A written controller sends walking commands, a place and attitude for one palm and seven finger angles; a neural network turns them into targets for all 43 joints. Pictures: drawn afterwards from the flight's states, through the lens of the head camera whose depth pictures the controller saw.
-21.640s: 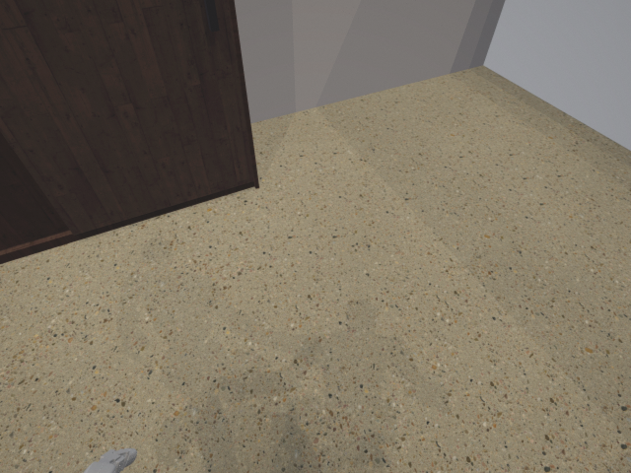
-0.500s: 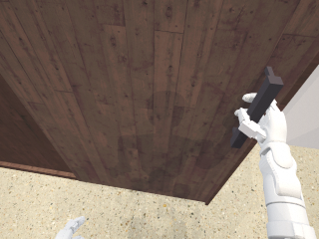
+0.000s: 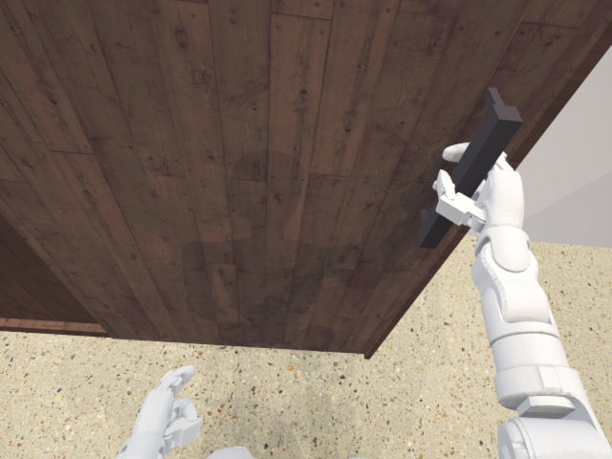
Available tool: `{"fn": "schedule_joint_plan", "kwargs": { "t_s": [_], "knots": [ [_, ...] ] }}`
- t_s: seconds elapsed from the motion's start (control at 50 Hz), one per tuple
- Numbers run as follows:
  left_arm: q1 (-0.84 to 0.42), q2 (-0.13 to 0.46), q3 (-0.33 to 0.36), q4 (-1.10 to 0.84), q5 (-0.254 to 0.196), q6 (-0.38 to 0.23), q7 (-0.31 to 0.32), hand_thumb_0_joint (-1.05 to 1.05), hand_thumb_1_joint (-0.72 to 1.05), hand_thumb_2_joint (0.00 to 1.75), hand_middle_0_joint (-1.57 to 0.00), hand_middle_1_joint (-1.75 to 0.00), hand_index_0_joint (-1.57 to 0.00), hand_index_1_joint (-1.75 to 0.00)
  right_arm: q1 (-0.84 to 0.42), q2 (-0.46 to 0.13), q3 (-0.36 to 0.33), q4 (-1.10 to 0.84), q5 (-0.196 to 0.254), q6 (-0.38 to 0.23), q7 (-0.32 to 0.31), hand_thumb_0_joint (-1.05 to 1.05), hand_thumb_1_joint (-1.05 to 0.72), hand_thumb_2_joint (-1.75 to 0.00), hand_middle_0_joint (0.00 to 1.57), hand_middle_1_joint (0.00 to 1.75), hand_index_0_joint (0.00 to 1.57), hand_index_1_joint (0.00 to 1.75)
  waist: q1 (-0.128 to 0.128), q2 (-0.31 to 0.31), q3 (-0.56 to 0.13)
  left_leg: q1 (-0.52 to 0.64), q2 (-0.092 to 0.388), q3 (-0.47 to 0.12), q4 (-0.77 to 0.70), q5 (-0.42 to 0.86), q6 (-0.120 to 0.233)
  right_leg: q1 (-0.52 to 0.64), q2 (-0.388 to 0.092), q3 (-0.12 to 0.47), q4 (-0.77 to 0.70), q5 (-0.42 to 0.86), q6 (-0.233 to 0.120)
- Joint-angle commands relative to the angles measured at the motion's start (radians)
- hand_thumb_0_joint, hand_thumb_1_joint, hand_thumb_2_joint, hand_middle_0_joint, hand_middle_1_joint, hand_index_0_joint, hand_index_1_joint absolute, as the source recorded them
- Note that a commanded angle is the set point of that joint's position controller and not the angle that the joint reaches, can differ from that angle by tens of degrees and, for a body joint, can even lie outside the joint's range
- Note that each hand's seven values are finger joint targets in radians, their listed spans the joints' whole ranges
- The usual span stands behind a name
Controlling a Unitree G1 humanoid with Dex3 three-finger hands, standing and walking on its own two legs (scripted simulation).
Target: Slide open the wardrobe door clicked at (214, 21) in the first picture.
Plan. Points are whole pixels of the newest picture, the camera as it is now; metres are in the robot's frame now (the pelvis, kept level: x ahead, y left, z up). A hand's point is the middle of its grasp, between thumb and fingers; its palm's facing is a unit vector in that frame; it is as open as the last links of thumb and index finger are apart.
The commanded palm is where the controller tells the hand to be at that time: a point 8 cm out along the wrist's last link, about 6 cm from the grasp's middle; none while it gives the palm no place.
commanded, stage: step sideways, sliding the door along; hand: right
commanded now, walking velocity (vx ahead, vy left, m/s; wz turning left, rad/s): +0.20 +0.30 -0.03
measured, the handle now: (455, 177) +0.45 -0.19 +0.13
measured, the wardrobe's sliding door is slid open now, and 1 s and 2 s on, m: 0.00 0.17 0.44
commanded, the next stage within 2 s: stop walking and hold the door there in 1.96 s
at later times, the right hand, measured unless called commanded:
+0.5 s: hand (412, 195) +0.41 -0.12 +0.13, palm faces +0.19 +0.98 -0.08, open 6.0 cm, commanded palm +0.38 -0.10 +0.13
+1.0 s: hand (312, 187) +0.41 +0.01 +0.13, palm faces +0.25 +0.97 -0.03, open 6.2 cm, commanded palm +0.38 +0.03 +0.13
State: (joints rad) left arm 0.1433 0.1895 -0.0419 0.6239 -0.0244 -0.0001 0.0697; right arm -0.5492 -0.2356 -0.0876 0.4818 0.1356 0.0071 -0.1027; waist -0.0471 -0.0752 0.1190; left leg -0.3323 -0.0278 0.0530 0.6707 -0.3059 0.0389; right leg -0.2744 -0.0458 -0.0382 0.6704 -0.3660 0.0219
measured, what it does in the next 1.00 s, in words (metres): steps to the left: left foot, then right foot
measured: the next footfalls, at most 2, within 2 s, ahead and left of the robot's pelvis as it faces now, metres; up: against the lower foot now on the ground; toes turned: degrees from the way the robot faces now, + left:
left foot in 0.58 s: +0.11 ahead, +0.27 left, +0.00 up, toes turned +5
right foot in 0.76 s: +0.07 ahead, +0.00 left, +0.00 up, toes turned -13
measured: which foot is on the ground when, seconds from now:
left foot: down 0.00-0.22, up 0.24-0.56, down 0.58-0.76, up 0.78-1.00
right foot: down 0.00-0.60, up 0.62-0.74, down 0.76-1.00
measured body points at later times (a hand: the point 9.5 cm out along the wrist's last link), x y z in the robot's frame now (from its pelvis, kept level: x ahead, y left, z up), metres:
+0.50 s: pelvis +0.01 +0.07 +0.02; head +0.09 +0.05 +0.46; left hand +0.17 +0.27 -0.11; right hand +0.39 -0.17 +0.14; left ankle +0.07 +0.25 -0.67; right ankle +0.00 -0.12 -0.72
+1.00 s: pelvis +0.05 +0.20 +0.02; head +0.15 +0.17 +0.45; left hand +0.27 +0.38 -0.09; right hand +0.39 -0.04 +0.14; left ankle +0.10 +0.38 -0.65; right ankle +0.03 +0.01 -0.72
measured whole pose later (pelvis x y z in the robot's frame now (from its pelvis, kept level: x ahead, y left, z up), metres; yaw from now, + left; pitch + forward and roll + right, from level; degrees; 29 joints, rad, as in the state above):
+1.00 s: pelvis +0.05 +0.20 +0.02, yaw -4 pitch -2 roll +4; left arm 0.10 0.19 0.02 0.58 -0.03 -0.05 0.01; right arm -0.39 -0.16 0.01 0.08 0.09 -0.06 -0.14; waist -0.15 -0.06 0.26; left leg -0.51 0.08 0.05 1.00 -0.36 -0.04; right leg -0.22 -0.26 -0.07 0.52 -0.27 0.11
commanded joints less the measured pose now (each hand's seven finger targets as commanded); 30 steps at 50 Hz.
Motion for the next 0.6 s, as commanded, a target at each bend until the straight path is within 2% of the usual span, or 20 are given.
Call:
{"fn": "schedule_joint_plan", "kwargs": {
  "t_s": [0.0,0.04,0.06,0.1,0.14,0.16,0.18,0.2,0.22,0.24,0.26,0.28,0.34,0.38,0.44,0.5,0.52,0.54,0.56,0.58],
  "knots": [
    [-0.06,0.146,0.077,-0.103,-0.014,-0.043,0.035,0.0,0.9,0.9,-0.2,-0.3,-0.2,-0.3,-0.439,-0.013,0.113,-0.188,-0.05,-0.1,0.037,0.0,-0.9,-0.9,0.45,1.4,0.45,1.4,0.038,0.423,-0.286,0.215,0.309,-0.518,-0.411,0.104,0.124,-0.225,0.066,0.037,0.425,-0.221,-0.034],
    [-0.052,0.143,0.079,-0.074,-0.008,-0.07,0.033,0.0,0.9,0.9,-0.2,-0.3,-0.2,-0.3,-0.51,0.011,0.12,-0.217,-0.052,-0.131,0.032,0.0,-0.9,-0.9,0.45,1.4,0.45,1.4,0.051,0.292,-0.284,0.295,0.341,-0.48,-0.331,0.329,0.2,-0.292,0.032,0.097,0.523,-0.191,-0.025],
    [-0.038,0.133,0.074,-0.066,-0.008,-0.078,0.032,0.0,0.9,0.9,-0.2,-0.3,-0.2,-0.3,-0.53,0.035,0.139,-0.259,-0.058,-0.159,0.029,0.0,-0.9,-0.9,0.45,1.4,0.45,1.4,0.056,0.218,-0.316,0.339,0.321,-0.38,-0.261,0.497,0.202,-0.258,0.009,0.091,0.448,-0.181,-0.025],
    [-0.03,0.125,0.072,-0.062,0.002,-0.071,0.037,0.0,0.9,0.9,-0.2,-0.3,-0.2,-0.3,-0.508,0.02,0.121,-0.266,-0.072,-0.186,0.023,0.0,-0.9,-0.9,0.45,1.4,0.45,1.4,0.051,0.204,-0.363,0.338,0.281,-0.264,-0.204,0.641,0.168,-0.151,0.007,0.021,0.231,-0.137,-0.028],
    [-0.033,0.124,0.07,-0.059,0.009,-0.069,0.048,0.0,0.9,0.9,-0.2,-0.3,-0.2,-0.3,-0.512,0.044,0.152,-0.304,-0.065,-0.203,0.025,0.0,-0.9,-0.9,0.45,1.4,0.45,1.4,0.07,0.177,-0.392,0.284,0.228,-0.175,-0.139,0.58,0.121,0.0,-0.009,-0.024,-0.061,0.04,-0.025],
    [-0.007,0.137,0.081,-0.055,0.011,-0.073,0.05,0.0,0.9,0.9,-0.2,-0.3,-0.2,-0.3,-0.507,0.04,0.152,-0.337,-0.058,-0.218,0.027,0.0,-0.9,-0.9,0.45,1.4,0.45,1.4,0.083,0.125,-0.43,0.136,0.182,-0.131,-0.031,0.466,0.073,0.223,-0.059,-0.009,-0.239,0.212,-0.041],
    [-0.006,0.188,0.101,-0.068,0.015,-0.076,0.046,0.0,0.9,0.9,-0.2,-0.3,-0.2,-0.3,-0.508,0.051,0.163,-0.376,-0.047,-0.23,0.033,0.0,-0.9,-0.9,0.45,1.4,0.45,1.4,0.091,-0.073,-0.463,-0.137,0.089,-0.052,0.16,0.2,-0.01,0.462,-0.284,0.262,-0.31,0.428,-0.127],
    [-0.02,0.173,0.101,-0.09,0.003,-0.077,0.024,0.0,0.9,0.9,-0.2,-0.3,-0.2,-0.3,-0.534,0.097,0.205,-0.42,-0.034,-0.241,0.042,0.0,-0.9,-0.9,0.45,1.4,0.45,1.4,0.078,-0.223,-0.501,-0.317,0.026,-0.085,0.41,-0.213,-0.055,0.58,-0.521,0.526,-0.282,0.694,-0.256],
    [-0.056,0.165,0.111,-0.092,-0.008,-0.071,0.005,0.0,0.9,0.9,-0.2,-0.3,-0.2,-0.3,-0.55,0.059,0.159,-0.393,-0.044,-0.238,0.044,0.0,-0.9,-0.9,0.45,1.4,0.45,1.4,0.062,-0.076,-0.444,-0.332,0.048,-0.174,0.547,-0.192,-0.035,0.495,-0.549,0.51,-0.278,0.633,-0.292],
    [-0.045,0.151,0.113,-0.073,0.006,-0.068,0.007,0.0,0.9,0.9,-0.2,-0.3,-0.2,-0.3,-0.506,0.008,0.118,-0.407,-0.033,-0.237,0.046,0.0,-0.9,-0.9,0.45,1.4,0.45,1.4,0.073,-0.054,-0.436,-0.393,0.067,-0.154,0.576,-0.19,-0.038,0.514,-0.532,0.531,-0.243,0.713,-0.31],
    [-0.066,0.143,0.105,-0.067,0.006,-0.067,0.001,0.0,0.9,0.9,-0.2,-0.3,-0.2,-0.3,-0.564,0.039,0.163,-0.492,-0.049,-0.246,0.059,0.0,-0.9,-0.9,0.45,1.4,0.45,1.4,0.077,-0.043,-0.395,-0.445,0.098,-0.153,0.571,-0.167,-0.045,0.517,-0.519,0.448,-0.226,0.744,-0.291],
    [-0.063,0.16,0.115,-0.051,0.001,-0.063,0.0,0.0,0.9,0.9,-0.2,-0.3,-0.2,-0.3,-0.548,-0.001,0.119,-0.46,-0.06,-0.24,0.055,0.0,-0.9,-0.9,0.45,1.4,0.45,1.4,0.071,-0.049,-0.379,-0.447,0.114,-0.143,0.538,-0.147,-0.047,0.501,-0.491,0.367,-0.216,0.713,-0.265],
    [-0.03,0.176,0.122,-0.065,-0.009,-0.064,0.0,0.0,0.9,0.9,-0.2,-0.3,-0.2,-0.3,-0.536,0.047,0.172,-0.468,-0.071,-0.214,0.065,0.0,-0.9,-0.9,0.45,1.4,0.45,1.4,0.078,-0.104,-0.381,-0.336,0.101,-0.045,0.398,-0.041,-0.06,0.424,-0.381,0.17,-0.229,0.63,-0.191],
    [-0.022,0.171,0.118,-0.078,-0.011,-0.071,0.001,0.0,0.9,0.9,-0.2,-0.3,-0.2,-0.3,-0.512,0.07,0.196,-0.459,-0.069,-0.202,0.07,0.0,-0.9,-0.9,0.45,1.4,0.45,1.4,0.084,-0.194,-0.378,-0.25,0.094,0.012,0.306,-0.022,-0.066,0.374,-0.337,0.087,-0.243,0.613,-0.17],
    [-0.035,0.169,0.108,-0.1,-0.015,-0.091,0.003,0.0,0.9,0.9,-0.2,-0.3,-0.2,-0.3,-0.511,0.091,0.218,-0.482,-0.062,-0.2,0.068,0.0,-0.9,-0.9,0.45,1.4,0.45,1.4,0.088,-0.263,-0.37,-0.108,0.067,0.092,0.144,0.0,-0.071,0.317,-0.294,-0.032,-0.23,0.611,-0.133],
    [-0.052,0.149,0.096,-0.118,-0.023,-0.104,-0.004,0.0,0.9,0.9,-0.2,-0.3,-0.2,-0.3,-0.492,0.131,0.257,-0.493,-0.055,-0.204,0.063,0.0,-0.9,-0.9,0.45,1.4,0.45,1.4,0.078,-0.258,-0.388,0.065,0.022,0.13,-0.042,0.058,-0.064,0.277,-0.274,-0.037,-0.128,0.607,-0.093],
    [-0.064,0.139,0.091,-0.122,-0.029,-0.106,-0.005,0.0,0.9,0.9,-0.2,-0.3,-0.2,-0.3,-0.48,0.122,0.257,-0.498,-0.059,-0.203,0.056,0.0,-0.9,-0.9,0.45,1.4,0.45,1.4,0.065,-0.214,-0.4,0.152,0.022,0.128,-0.13,0.111,-0.06,0.241,-0.248,-0.035,-0.05,0.543,-0.069],
    [-0.062,0.132,0.087,-0.116,-0.037,-0.11,-0.003,0.0,0.9,0.9,-0.2,-0.3,-0.2,-0.3,-0.463,0.101,0.248,-0.496,-0.066,-0.197,0.048,0.0,-0.9,-0.9,0.45,1.4,0.45,1.4,0.061,-0.11,-0.405,0.213,0.056,0.091,-0.217,0.226,-0.05,0.19,-0.189,-0.06,0.045,0.441,-0.047],
    [-0.064,0.098,0.074,-0.112,-0.041,-0.108,0.0,0.0,0.9,0.9,-0.2,-0.3,-0.2,-0.3,-0.452,0.055,0.234,-0.515,-0.081,-0.196,0.034,0.0,-0.9,-0.9,0.45,1.4,0.45,1.4,0.056,0.123,-0.432,0.344,0.202,-0.05,-0.246,0.532,0.008,0.008,-0.105,-0.073,0.209,0.248,-0.037],
    [-0.099,0.075,0.068,-0.112,-0.026,-0.109,0.007,0.0,0.9,0.9,-0.2,-0.3,-0.2,-0.3,-0.426,0.011,0.211,-0.502,-0.09,-0.191,0.024,0.0,-0.9,-0.9,0.45,1.4,0.45,1.4,0.043,0.302,-0.412,0.417,0.351,-0.219,-0.214,0.826,0.087,-0.212,-0.014,-0.062,0.35,-0.212,0.014]
  ]
}}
